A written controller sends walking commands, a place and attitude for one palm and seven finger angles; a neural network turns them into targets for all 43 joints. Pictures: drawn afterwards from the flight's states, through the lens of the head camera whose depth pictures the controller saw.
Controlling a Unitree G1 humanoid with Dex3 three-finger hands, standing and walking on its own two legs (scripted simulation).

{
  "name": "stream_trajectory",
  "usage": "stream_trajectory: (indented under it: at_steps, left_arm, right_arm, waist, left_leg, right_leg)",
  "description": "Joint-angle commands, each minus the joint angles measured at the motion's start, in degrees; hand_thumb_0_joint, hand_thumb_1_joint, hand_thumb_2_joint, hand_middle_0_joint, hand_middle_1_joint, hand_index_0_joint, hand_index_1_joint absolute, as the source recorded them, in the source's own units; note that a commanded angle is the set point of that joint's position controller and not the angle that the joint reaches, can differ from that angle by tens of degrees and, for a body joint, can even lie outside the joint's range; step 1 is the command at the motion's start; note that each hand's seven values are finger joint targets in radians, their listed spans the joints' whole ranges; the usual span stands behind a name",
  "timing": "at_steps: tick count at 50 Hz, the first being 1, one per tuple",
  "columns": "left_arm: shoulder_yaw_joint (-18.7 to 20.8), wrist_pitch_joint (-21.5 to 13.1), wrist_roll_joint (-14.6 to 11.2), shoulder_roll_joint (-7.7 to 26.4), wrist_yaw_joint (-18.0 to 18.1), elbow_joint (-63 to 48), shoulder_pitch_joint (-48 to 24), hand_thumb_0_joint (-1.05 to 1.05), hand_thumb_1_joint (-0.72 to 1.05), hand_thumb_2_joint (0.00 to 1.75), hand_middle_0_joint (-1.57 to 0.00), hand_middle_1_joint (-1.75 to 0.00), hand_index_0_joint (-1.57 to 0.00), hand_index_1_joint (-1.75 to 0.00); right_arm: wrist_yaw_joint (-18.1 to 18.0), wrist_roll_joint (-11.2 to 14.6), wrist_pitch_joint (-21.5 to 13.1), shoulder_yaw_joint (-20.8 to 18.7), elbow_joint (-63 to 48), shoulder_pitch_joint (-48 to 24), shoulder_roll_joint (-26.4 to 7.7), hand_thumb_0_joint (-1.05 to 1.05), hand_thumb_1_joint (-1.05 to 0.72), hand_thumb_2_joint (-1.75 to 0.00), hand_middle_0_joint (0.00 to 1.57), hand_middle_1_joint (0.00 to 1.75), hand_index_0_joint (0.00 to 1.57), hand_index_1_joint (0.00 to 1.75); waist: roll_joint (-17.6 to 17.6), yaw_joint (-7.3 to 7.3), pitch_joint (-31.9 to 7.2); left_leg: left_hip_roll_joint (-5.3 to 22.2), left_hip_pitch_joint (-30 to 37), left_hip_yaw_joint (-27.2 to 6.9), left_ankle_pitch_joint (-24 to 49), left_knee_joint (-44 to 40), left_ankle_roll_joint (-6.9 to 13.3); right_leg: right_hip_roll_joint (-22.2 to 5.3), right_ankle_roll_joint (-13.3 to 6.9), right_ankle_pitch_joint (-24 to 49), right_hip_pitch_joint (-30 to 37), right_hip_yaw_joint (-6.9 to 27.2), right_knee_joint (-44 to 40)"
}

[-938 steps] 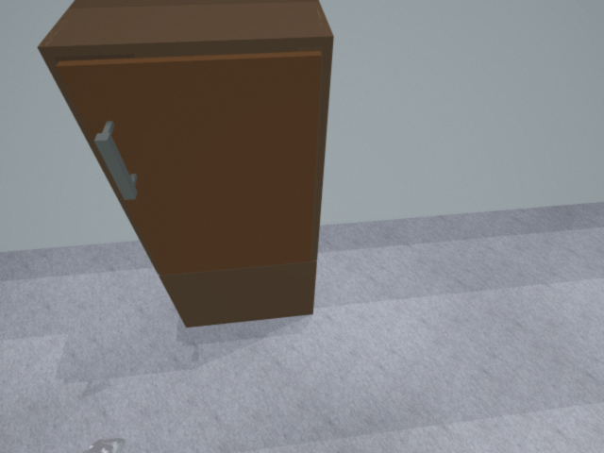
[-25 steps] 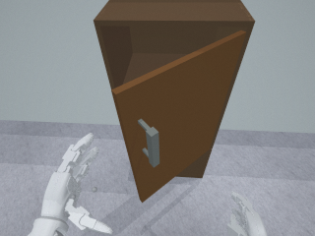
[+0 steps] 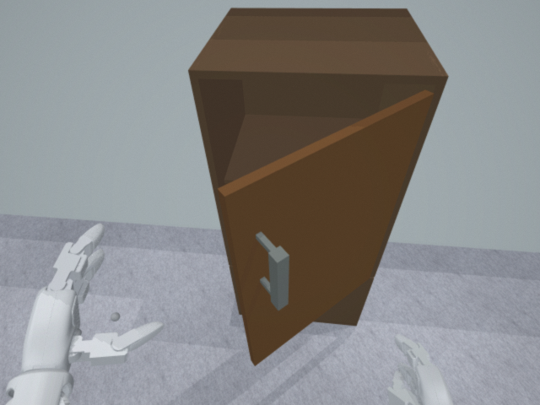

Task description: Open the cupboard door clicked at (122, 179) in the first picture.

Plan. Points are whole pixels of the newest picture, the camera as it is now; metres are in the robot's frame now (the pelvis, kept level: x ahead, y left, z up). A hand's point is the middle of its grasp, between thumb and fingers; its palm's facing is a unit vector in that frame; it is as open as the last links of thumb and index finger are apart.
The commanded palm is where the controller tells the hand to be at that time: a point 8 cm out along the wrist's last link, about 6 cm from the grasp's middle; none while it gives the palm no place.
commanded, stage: draw the hand back to the body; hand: left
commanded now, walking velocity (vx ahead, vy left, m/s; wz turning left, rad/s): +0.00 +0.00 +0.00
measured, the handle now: (271, 271) +0.31 +0.04 +0.04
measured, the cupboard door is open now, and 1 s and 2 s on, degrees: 43 43 43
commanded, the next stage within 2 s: step back with the hand held close in 0.72 s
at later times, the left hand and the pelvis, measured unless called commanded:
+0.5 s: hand (71, 281) +0.20 +0.25 +0.16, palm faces +0.45 -0.80 -0.40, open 7.8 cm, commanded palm +0.15 +0.29 +0.18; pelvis +0.01 -0.01 +0.01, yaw -1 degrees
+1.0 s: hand (74, 282) +0.20 +0.24 +0.17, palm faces +0.40 -0.79 -0.47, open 7.4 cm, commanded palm +0.14 +0.28 +0.18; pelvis +0.00 -0.02 +0.01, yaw -1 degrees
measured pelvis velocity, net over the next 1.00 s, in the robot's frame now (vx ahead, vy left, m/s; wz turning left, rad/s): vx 0.00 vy -0.02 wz -0.02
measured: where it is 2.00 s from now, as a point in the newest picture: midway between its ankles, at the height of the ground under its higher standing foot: outside the picture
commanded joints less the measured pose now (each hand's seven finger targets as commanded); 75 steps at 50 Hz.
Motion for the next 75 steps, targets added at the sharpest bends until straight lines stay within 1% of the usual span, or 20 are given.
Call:
stream_trajectory:
  at_steps: [1, 9, 12, 17, 18, 21, 26, 27, 41, 42, 43, 44, 46, 48, 52, 55, 60, 71, 73, 75]
  left_arm:
    - [8.35, -4.02, -0.22, 8.28, 1.19, -11.88, -4.79, 0.0, 0.34, 0.66, -0.18, -0.3, -0.18, -0.3]
    - [13.17, -4.51, -0.75, 10.51, 1.17, -11.31, -7.05, 0.0, 0.62, 0.78, -0.19, -0.3, -0.19, -0.3]
    - [16.26, -4.75, -0.96, 12.62, 1.39, -9.84, -8.63, 0.0, 0.73, 0.82, -0.19, -0.3, -0.19, -0.3]
    - [19.43, -5.22, -1.41, 14.31, 1.42, -9.32, -10.18, 0.0, 0.9, 0.9, -0.2, -0.3, -0.2, -0.3]
    - [17.54, -5.1, -1.55, 11.94, 1.12, -8.03, -9.19, 0.0, 0.9, 0.9, -0.2, -0.3, -0.2, -0.3]
    - [15.8, -4.98, -1.59, 10.82, 0.67, -7.67, -9.46, 0.0, 0.9, 0.9, -0.2, -0.3, -0.2, -0.3]
    - [17.66, -5.54, -1.53, 12.98, 0.88, -9.0, -9.8, 0.0, 0.9, 0.9, -0.2, -0.3, -0.2, -0.3]
    - [18.32, -5.55, -1.45, 14.05, 0.93, -9.55, -10.41, 0.0, 0.9, 0.9, -0.2, -0.3, -0.2, -0.3]
    - [17.38, -6.03, -1.82, 12.55, 0.52, -7.92, -10.3, 0.0, 0.9, 0.9, -0.2, -0.3, -0.2, -0.3]
    - [18.21, -6.49, -1.68, 14.6, 0.75, -11.9, -14.06, 0.0, 0.9, 0.9, -0.2, -0.3, -0.2, -0.3]
    - [24.99, -8.22, -1.36, 21.1, 1.14, -12.92, -16.29, 0.0, 0.9, 0.9, -0.2, -0.3, -0.2, -0.3]
    - [21.94, -8.09, -1.29, 16.66, 0.5, -7.52, -10.57, 0.0, 0.9, 0.9, -0.2, -0.3, -0.2, -0.3]
    - [19.82, -8.06, -1.05, 14.45, 0.03, -7.01, -6.29, 0.0, 0.9, 0.9, -0.2, -0.3, -0.2, -0.3]
    - [19.85, -8.27, -1.0, 14.42, 0.21, -8.16, -4.33, 0.0, 0.9, 0.9, -0.2, -0.3, -0.2, -0.3]
    - [21.65, -8.35, -1.05, 16.68, 0.89, -11.45, -2.63, 0.0, 0.9, 0.9, -0.2, -0.3, -0.2, -0.3]
    - [22.55, -8.22, -1.18, 17.33, 1.36, -13.18, -1.15, 0.0, 0.9, 0.9, -0.2, -0.3, -0.2, -0.3]
    - [23.07, -8.68, -1.12, 17.56, 2.07, -14.13, 0.12, 0.0, 0.9, 0.9, -0.2, -0.3, -0.2, -0.3]
    - [23.43, -11.9, 0.44, 16.68, 3.45, -15.43, -1.5, 0.0, 0.9, 0.9, -0.2, -0.3, -0.2, -0.3]
    - [23.86, -12.49, 0.84, 16.66, 3.66, -16.52, -2.36, 0.0, 0.9, 0.9, -0.2, -0.3, -0.2, -0.3]
    - [24.58, -12.97, 1.29, 16.34, 3.69, -17.06, -2.56, 0.0, 0.9, 0.9, -0.2, -0.3, -0.2, -0.3]
  right_arm:
    - [-0.48, -0.15, -3.18, -2.85, -8.44, -7.73, -5.94, 0.0, -0.9, -0.9, 0.2, 0.3, 0.2, 0.3]
    - [0.09, -0.15, -2.45, -3.68, -6.97, -8.88, -6.26, 0.0, -0.9, -0.9, 0.2, 0.3, 0.2, 0.3]
    - [-0.1, -0.21, -2.2, -4.01, -6.32, -9.31, -6.48, 0.0, -0.9, -0.9, 0.2, 0.3, 0.2, 0.3]
    - [-0.05, -0.1, -1.78, -4.43, -5.5, -9.61, -6.5, 0.0, -0.9, -0.9, 0.2, 0.3, 0.2, 0.3]
    - [0.07, -0.13, -1.74, -4.39, -5.4, -9.47, -6.25, 0.0, -0.9, -0.9, 0.2, 0.3, 0.2, 0.3]
    - [0.42, -0.07, -1.47, -4.73, -5.6, -9.68, -6.73, 0.0, -0.9, -0.9, 0.2, 0.3, 0.2, 0.3]
    - [0.18, -0.18, -1.64, -4.97, -5.57, -9.96, -6.58, 0.0, -0.9, -0.9, 0.2, 0.3, 0.2, 0.3]
    - [0.07, -0.11, -1.69, -4.97, -5.47, -10.18, -6.74, 0.0, -0.9, -0.9, 0.2, 0.3, 0.2, 0.3]
    - [-0.02, -0.12, -2.0, -5.04, -4.95, -10.33, -6.21, 0.0, -0.9, -0.9, 0.2, 0.3, 0.2, 0.3]
    - [-0.05, -0.02, -2.36, -4.97, -5.09, -10.66, -6.36, 0.0, -0.9, -0.9, 0.2, 0.3, 0.2, 0.3]
    - [-0.03, 0.25, -1.25, -5.03, -6.73, -9.66, -7.49, 0.0, -0.9, -0.9, 0.2, 0.3, 0.2, 0.3]
    - [0.01, -0.01, -0.24, -5.24, -5.64, -9.53, -6.83, 0.0, -0.9, -0.9, 0.2, 0.3, 0.2, 0.3]
    - [0.31, -0.05, 1.07, -5.58, -6.58, -9.36, -7.12, 0.0, -0.9, -0.9, 0.2, 0.3, 0.2, 0.3]
    - [0.13, 0.1, 1.87, -5.88, -7.22, -9.11, -7.27, 0.0, -0.9, -0.9, 0.2, 0.3, 0.2, 0.3]
    - [-0.24, 0.38, 3.04, -6.39, -8.45, -9.19, -7.44, 0.0, -0.9, -0.9, 0.2, 0.3, 0.2, 0.3]
    - [-0.27, 0.67, 3.81, -6.65, -9.66, -8.87, -7.27, 0.0, -0.9, -0.9, 0.2, 0.3, 0.2, 0.3]
    - [-0.29, 0.78, 3.88, -6.91, -10.4, -8.55, -7.48, 0.0, -0.9, -0.9, 0.2, 0.3, 0.2, 0.3]
    - [-0.02, 0.48, 0.84, -6.97, -9.99, -6.92, -8.34, 0.0, -0.9, -0.9, 0.2, 0.3, 0.2, 0.3]
    - [-0.28, 0.26, -0.14, -6.92, -9.8, -6.7, -8.46, 0.0, -0.9, -0.9, 0.2, 0.3, 0.2, 0.3]
    - [-0.28, 0.11, -1.02, -7.03, -9.73, -6.71, -8.57, 0.0, -0.9, -0.9, 0.2, 0.3, 0.2, 0.3]
  waist:
    - [-1.12, 0.29, -3.2]
    - [0.11, 0.76, -2.48]
    - [-1.46, 1.01, -1.54]
    - [0.74, 1.23, -2.41]
    - [0.25, 0.84, -1.45]
    - [-1.13, 0.62, -1.18]
    - [-2.26, 1.14, -2.67]
    - [-0.7, 1.24, -2.77]
    - [-0.97, 0.98, -0.88]
    - [1.96, 1.11, -2.37]
    - [-1.44, -1.54, 2.5]
    - [-4.95, -1.78, 1.35]
    - [-4.8, -1.95, -0.5]
    - [-1.77, -1.99, -3.54]
    - [-0.74, -1.83, -8.04]
    - [-2.63, -1.92, -9.24]
    - [-0.54, -1.98, -7.74]
    - [1.27, -2.98, -0.88]
    - [2.95, -2.91, -1.13]
    - [6.75, -2.51, -2.37]
  left_leg:
    - [1.51, 7.82, -1.66, 13.34, -8.43, -0.21]
    - [1.7, 10.67, -1.04, 17.5, -10.84, -0.41]
    - [1.62, 10.48, -0.85, 16.03, -11.5, -0.32]
    - [1.48, 11.87, -0.17, 17.9, -11.31, -0.16]
    - [1.49, 11.97, -0.05, 18.27, -11.46, -0.13]
    - [1.49, 12.11, 0.09, 17.15, -11.83, 0.08]
    - [1.22, 12.74, 0.34, 17.02, -11.59, 0.37]
    - [1.17, 12.88, 0.3, 17.38, -11.46, 0.27]
    - [1.06, 13.34, 0.68, 15.3, -11.81, 0.31]
    - [0.84, 14.09, 0.57, 15.73, -11.66, 0.2]
    - [2.09, 10.46, -0.71, 14.27, -9.08, 1.07]
    - [1.97, 10.21, -1.18, 14.01, -7.91, 0.97]
    - [2.16, 9.94, -0.54, 15.7, -7.37, 0.73]
    - [2.96, 10.71, -0.32, 20.85, -8.05, 0.57]
    - [3.89, 11.18, -0.49, 27.65, -8.14, 0.5]
    - [4.59, 10.03, -0.6, 28.65, -7.91, 0.4]
    - [5.2, 5.36, -1.88, 22.98, -9.47, 0.44]
    - [6.28, -11.65, -6.3, -11.97, -13.47, 2.01]
    - [7.91, -15.16, -8.7, -16.51, -16.75, 2.64]
    - [10.13, -20.32, -11.27, -20.78, -20.68, 3.79]
  right_leg:
    - [0.44, -1.19, 13.0, -0.1, -0.21, -7.48]
    - [0.59, -1.21, 16.45, 2.98, 0.15, -9.87]
    - [0.74, -1.27, 16.02, 3.56, 0.18, -11.08]
    - [0.54, -1.25, 18.5, 4.6, 0.73, -11.76]
    - [0.46, -1.04, 18.81, 4.14, 0.54, -11.64]
    - [0.62, -0.73, 17.94, 3.84, 0.57, -12.25]
    - [0.55, -0.81, 18.58, 4.72, 1.01, -12.61]
    - [0.45, -0.94, 18.94, 4.89, 1.08, -12.67]
    - [0.5, -0.56, 17.01, 3.68, 1.51, -14.24]
    - [0.33, -0.8, 17.65, 4.44, 1.72, -14.27]
    - [-2.31, -0.39, 21.75, -2.36, 6.15, -17.07]
    - [-3.39, -0.44, 23.15, -1.9, 5.83, -16.65]
    - [-3.96, -0.17, 25.68, -1.79, 5.54, -15.48]
    - [-3.63, 0.07, 28.38, -0.32, 4.21, -13.13]
    - [-3.04, 0.39, 31.35, 1.54, 3.31, -10.13]
    - [-2.49, 0.54, 31.84, 1.79, 3.54, -8.47]
    - [-1.68, 0.56, 24.53, 0.93, 3.64, -7.18]
    - [-0.96, -0.12, -1.05, -1.31, 6.09, -7.98]
    - [0.56, 0.35, -2.12, 1.39, 4.72, -4.41]
    - [2.71, 0.73, 2.16, 7.09, 3.23, 2.6]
